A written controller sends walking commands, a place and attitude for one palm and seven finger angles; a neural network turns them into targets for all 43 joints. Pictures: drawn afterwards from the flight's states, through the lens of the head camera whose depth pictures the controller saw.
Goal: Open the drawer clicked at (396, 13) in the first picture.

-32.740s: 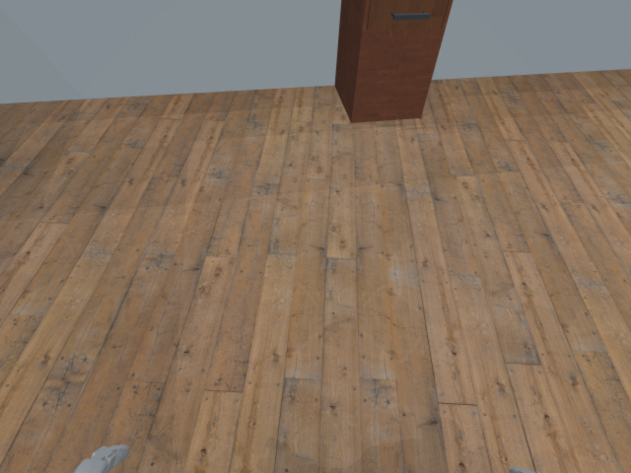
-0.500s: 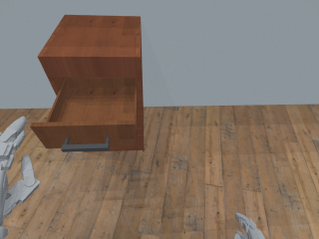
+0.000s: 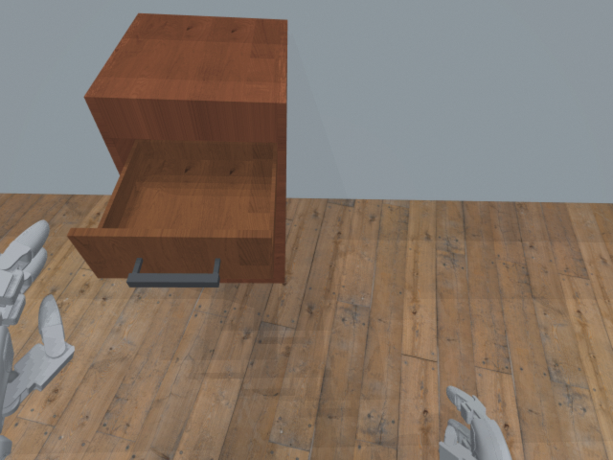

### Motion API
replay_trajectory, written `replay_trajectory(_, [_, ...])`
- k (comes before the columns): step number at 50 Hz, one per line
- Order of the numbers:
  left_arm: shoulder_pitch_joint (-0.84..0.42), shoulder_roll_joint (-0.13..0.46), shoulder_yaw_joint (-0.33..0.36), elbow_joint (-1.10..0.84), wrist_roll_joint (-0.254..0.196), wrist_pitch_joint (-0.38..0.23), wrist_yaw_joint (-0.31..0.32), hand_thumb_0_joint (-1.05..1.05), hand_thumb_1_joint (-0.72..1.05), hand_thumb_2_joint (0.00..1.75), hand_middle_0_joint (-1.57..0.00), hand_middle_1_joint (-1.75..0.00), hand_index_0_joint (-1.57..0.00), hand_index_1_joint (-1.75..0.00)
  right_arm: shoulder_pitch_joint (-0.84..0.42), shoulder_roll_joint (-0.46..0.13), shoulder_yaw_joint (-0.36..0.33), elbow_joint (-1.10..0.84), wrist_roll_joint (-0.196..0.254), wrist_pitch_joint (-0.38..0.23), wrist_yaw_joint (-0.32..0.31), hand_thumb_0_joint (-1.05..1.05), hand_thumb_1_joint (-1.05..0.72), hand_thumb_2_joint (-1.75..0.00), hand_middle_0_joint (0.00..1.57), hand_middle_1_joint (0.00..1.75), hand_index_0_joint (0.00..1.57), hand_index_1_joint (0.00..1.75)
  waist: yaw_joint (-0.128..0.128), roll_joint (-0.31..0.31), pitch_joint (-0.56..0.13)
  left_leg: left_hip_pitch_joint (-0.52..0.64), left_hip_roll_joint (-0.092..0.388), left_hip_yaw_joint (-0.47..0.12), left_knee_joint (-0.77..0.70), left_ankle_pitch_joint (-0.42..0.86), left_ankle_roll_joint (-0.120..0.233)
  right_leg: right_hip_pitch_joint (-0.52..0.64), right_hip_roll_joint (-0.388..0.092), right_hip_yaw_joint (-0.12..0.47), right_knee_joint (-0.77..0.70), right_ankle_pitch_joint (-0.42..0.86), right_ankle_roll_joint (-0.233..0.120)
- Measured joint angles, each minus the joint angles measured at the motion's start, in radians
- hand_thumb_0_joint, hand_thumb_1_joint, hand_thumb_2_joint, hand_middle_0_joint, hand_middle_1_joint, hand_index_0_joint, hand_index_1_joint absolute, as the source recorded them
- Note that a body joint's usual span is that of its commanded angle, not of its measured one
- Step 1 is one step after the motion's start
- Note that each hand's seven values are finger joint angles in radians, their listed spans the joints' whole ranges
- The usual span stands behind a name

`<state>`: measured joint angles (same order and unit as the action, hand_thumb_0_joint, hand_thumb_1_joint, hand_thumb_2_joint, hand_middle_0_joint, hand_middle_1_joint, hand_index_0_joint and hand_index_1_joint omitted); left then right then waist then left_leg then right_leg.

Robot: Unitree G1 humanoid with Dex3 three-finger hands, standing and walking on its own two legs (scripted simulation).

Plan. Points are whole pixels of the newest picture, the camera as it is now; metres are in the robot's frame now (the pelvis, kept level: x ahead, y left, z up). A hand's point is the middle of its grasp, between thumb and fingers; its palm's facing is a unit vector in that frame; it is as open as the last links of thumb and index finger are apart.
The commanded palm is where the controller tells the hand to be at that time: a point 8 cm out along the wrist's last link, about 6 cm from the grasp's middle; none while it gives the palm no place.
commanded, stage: stop stepping back and stand still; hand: left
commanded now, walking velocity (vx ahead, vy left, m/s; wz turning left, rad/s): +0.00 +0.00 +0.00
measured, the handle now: (176, 271) +0.47 +0.29 -0.18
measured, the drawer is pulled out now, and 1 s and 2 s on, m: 0.30 0.30 0.30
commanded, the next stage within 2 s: let the arm hang, fingers relaxed in 0.20 s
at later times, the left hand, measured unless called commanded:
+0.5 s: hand (138, 452) +0.14 +0.24 -0.12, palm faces +0.01 -0.95 -0.32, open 7.4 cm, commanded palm none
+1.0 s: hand out of the picture -0.03 +0.21 -0.17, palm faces +0.01 -0.97 -0.23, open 7.3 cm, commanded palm none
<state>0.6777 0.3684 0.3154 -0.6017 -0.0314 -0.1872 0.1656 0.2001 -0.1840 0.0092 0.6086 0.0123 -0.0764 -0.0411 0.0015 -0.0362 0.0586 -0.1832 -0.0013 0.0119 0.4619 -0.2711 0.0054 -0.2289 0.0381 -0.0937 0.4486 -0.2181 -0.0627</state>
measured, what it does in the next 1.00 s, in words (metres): stands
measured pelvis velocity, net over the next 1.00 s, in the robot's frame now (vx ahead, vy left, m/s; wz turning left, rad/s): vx -0.01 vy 0.03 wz -0.02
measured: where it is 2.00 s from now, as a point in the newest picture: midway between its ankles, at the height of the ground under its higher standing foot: outside the picture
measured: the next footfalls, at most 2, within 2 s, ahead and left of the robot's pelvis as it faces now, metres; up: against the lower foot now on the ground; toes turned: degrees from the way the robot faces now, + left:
none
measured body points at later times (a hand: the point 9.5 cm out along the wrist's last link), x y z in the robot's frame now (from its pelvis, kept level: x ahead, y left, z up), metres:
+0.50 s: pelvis +0.00 +0.02 -0.01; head +0.03 +0.01 +0.44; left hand +0.14 +0.29 -0.10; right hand +0.13 -0.22 -0.13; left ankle -0.02 +0.12 -0.74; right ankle +0.02 -0.07 -0.74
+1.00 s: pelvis -0.01 +0.03 +0.00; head +0.00 +0.02 +0.45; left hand -0.03 +0.26 -0.15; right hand -0.04 -0.18 -0.16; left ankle -0.02 +0.12 -0.74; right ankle +0.02 -0.07 -0.74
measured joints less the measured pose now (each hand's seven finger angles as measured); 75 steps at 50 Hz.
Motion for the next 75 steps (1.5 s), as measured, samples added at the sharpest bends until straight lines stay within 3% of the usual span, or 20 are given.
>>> replay_trajectory(8, [-0.028, 0.024, 0.032, -0.017, -0.01, -0.018, 0.004, 0.02, 0.89, 0.9, -0.21, -0.3, -0.21, -0.31, -0.041, -0.001, 0.001, -0.016, 0.005, 0.003, 0.004, 0.01, -0.91, -0.9, 0.21, 0.3, 0.21, 0.3, -0.011, 0.024, 0.01, 0.004, 0.004, -0.001, -0.001, -0.01, 0.007, 0.022, 0.006, 0.0, -0.04, 0.013, 0.004])
replay_trajectory(15, [-0.014, 0.014, 0.023, 0.016, -0.016, 0.005, -0.005, 0.02, 0.89, 0.9, -0.21, -0.3, -0.21, -0.31, -0.05, -0.003, -0.002, -0.027, 0.01, 0.027, 0.002, 0.01, -0.91, -0.9, 0.21, 0.3, 0.21, 0.3, -0.018, 0.027, 0.009, 0.008, -0.002, 0.008, -0.019, -0.005, 0.017, 0.025, 0.001, 0.01, -0.059, 0.021, 0.015])
replay_trajectory(17, [-0.101, 0.027, -0.038, 0.173, 0.028, -0.009, -0.048, 0.01, 0.89, 0.9, -0.2, -0.3, -0.21, -0.31, -0.053, -0.028, -0.02, 0.022, 0.008, -0.009, 0.036, 0.01, -0.91, -0.9, 0.21, 0.3, 0.2, 0.3, -0.004, 0.04, -0.006, -0.031, -0.015, 0.004, 0.014, -0.012, 0.022, -0.022, -0.015, 0.005, -0.004, 0.004, 0.02])
replay_trajectory(19, [-0.221, 0.004, -0.117, 0.434, 0.055, 0.057, -0.096, 0.01, 0.89, 0.9, -0.2, -0.3, -0.21, -0.3, -0.068, -0.061, -0.029, 0.084, -0.004, 0.002, 0.056, 0.0, -0.91, -0.9, 0.21, 0.3, 0.21, 0.3, 0.009, 0.061, -0.022, -0.064, -0.03, 0.01, 0.059, -0.032, 0.032, -0.067, -0.033, 0.009, 0.068, -0.033, 0.024])
replay_trajectory(22, [-0.344, -0.065, -0.196, 0.831, 0.068, 0.176, -0.131, 0.01, 0.9, 0.9, -0.2, -0.29, -0.2, -0.3, -0.073, -0.075, -0.027, 0.14, -0.019, 0.035, 0.057, 0.0, -0.91, -0.9, 0.21, 0.3, 0.21, 0.3, -0.003, 0.072, -0.029, -0.083, -0.047, 0.02, 0.107, -0.057, 0.044, -0.1, -0.051, 0.021, 0.141, -0.055, 0.032])
replay_trajectory(25, [-0.388, -0.123, -0.256, 1.115, 0.071, 0.236, -0.149, 0.01, 0.9, 0.9, -0.19, -0.29, -0.2, -0.3, -0.048, -0.056, -0.018, 0.179, -0.024, 0.061, 0.049, 0.0, -0.91, -0.9, 0.21, 0.3, 0.21, 0.3, -0.02, 0.048, -0.008, -0.065, -0.044, 0.024, 0.117, -0.066, 0.04, -0.086, -0.047, 0.026, 0.158, -0.08, 0.028])
replay_trajectory(29, [-0.386, -0.186, -0.317, 1.348, 0.061, 0.254, -0.16, 0.02, 0.91, 0.9, -0.19, -0.29, -0.2, -0.3, 0.007, -0.018, -0.005, 0.246, -0.028, 0.086, 0.034, 0.0, -0.91, -0.9, 0.2, 0.3, 0.2, 0.3, -0.021, -0.012, 0.026, -0.021, -0.035, 0.025, 0.08, -0.047, 0.033, -0.041, -0.037, 0.026, 0.118, -0.06, 0.022])
replay_trajectory(30, [-0.389, -0.193, -0.302, 1.384, 0.053, 0.249, -0.145, 0.01, 0.94, 0.9, -0.2, -0.29, -0.2, -0.3, 0.024, -0.009, -0.002, 0.266, -0.028, 0.089, 0.03, 0.0, -0.91, -0.9, 0.2, 0.3, 0.2, 0.3, -0.017, -0.022, 0.032, -0.014, -0.031, 0.02, 0.07, -0.04, 0.031, -0.029, -0.033, 0.022, 0.098, -0.049, 0.021])
replay_trajectory(36, [-0.394, -0.164, -0.297, 1.545, 0.05, 0.227, -0.149, -0.01, 0.98, 0.9, -0.2, -0.3, -0.21, -0.3, 0.095, 0.02, 0.003, 0.376, -0.027, 0.105, 0.017, 0.0, -0.91, -0.9, 0.2, 0.3, 0.2, 0.3, 0.013, -0.014, 0.049, 0.01, -0.014, 0.008, 0.016, -0.002, 0.027, 0.023, -0.013, 0.009, -0.011, 0.016, 0.016])
replay_trajectory(48, [-0.363, -0.19, -0.306, 1.711, 0.045, 0.208, -0.14, 0.01, 0.92, 0.9, -0.2, -0.29, -0.2, -0.3, 0.135, 0.058, 0.002, 0.471, -0.021, 0.092, 0.009, 0.0, -0.91, -0.9, 0.2, 0.3, 0.2, 0.3, 0.003, 0.059, 0.023, 0.045, -0.023, 0.031, -0.041, 0.029, 0.037, 0.042, -0.019, 0.033, -0.049, 0.045, 0.024])
replay_trajectory(62, [-0.386, -0.254, -0.312, 1.729, 0.049, 0.192, -0.134, 0.01, 0.91, 0.9, -0.2, -0.29, -0.2, -0.3, 0.148, 0.093, -0.005, 0.51, -0.024, 0.08, 0.004, 0.0, -0.91, -0.9, 0.2, 0.3, 0.2, 0.3, -0.001, 0.036, -0.002, 0.045, -0.019, 0.042, -0.042, 0.029, 0.032, 0.031, -0.015, 0.045, -0.034, 0.041, 0.02])
replay_trajectory(75, [-0.374, -0.258, -0.304, 1.745, 0.044, 0.184, -0.131, 0.01, 0.91, 0.9, -0.2, -0.29, -0.2, -0.3, 0.164, 0.093, -0.011, 0.523, -0.02, 0.073, -0.006, 0.0, -0.91, -0.9, 0.2, 0.3, 0.2, 0.3, -0.003, 0.035, 0.007, 0.051, -0.014, 0.039, -0.045, 0.021, 0.027, 0.037, -0.01, 0.042, -0.038, 0.032, 0.016])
